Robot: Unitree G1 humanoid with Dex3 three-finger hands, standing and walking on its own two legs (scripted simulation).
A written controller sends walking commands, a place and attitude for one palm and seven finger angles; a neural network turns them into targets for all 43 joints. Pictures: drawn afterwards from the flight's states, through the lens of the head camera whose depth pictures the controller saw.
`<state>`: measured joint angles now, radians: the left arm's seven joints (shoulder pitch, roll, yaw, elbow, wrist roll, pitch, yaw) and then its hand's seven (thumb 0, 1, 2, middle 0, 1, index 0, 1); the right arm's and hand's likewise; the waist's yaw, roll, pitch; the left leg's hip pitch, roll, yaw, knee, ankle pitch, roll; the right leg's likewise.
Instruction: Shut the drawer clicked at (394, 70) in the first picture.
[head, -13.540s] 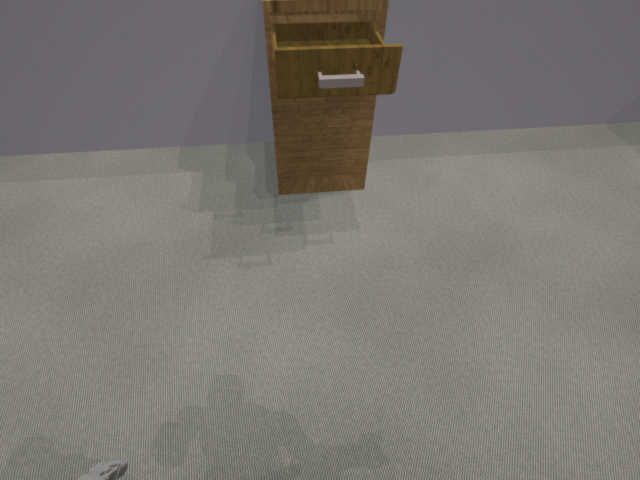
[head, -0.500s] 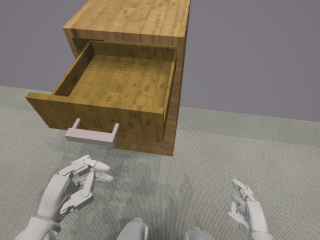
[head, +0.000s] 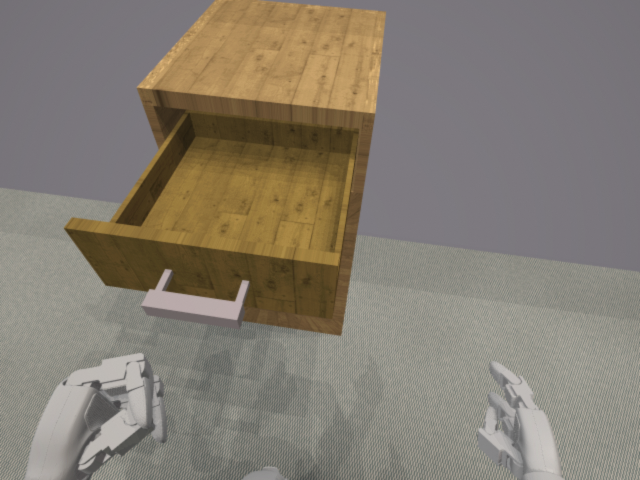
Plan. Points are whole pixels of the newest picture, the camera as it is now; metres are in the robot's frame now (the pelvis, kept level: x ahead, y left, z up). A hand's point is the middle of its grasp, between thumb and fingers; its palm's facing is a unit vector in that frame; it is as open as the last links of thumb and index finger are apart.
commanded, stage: raise the hand and make a fist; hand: left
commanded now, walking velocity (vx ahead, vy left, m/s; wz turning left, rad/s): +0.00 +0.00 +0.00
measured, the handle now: (200, 295) +0.35 +0.20 +0.01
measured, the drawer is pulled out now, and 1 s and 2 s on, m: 0.29 0.29 0.29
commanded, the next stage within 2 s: bring the fist close to the handle in 0.70 s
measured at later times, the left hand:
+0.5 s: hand (155, 430) +0.16 +0.17 +0.09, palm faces -0.09 -1.00 -0.04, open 3.3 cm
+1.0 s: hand (161, 419) +0.17 +0.17 +0.09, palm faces -0.02 -1.00 -0.07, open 3.3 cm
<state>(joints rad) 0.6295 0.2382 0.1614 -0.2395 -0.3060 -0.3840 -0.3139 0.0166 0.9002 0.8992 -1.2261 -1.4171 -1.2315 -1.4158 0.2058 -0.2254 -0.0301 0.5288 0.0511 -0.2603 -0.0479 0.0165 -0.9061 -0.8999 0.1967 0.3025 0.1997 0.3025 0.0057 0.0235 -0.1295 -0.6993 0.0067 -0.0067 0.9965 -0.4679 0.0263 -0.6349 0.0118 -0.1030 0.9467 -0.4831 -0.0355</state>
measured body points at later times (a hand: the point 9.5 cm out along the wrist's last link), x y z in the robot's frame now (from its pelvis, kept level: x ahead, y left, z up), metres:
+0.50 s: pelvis +0.00 +0.02 +0.01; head +0.00 +0.02 +0.46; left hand +0.16 +0.22 +0.10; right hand +0.18 -0.20 -0.05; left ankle +0.02 +0.10 -0.68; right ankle +0.00 -0.10 -0.68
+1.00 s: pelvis +0.00 -0.01 +0.00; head +0.02 -0.01 +0.45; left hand +0.16 +0.22 +0.09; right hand +0.19 -0.23 -0.05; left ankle +0.02 +0.10 -0.68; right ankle +0.00 -0.10 -0.68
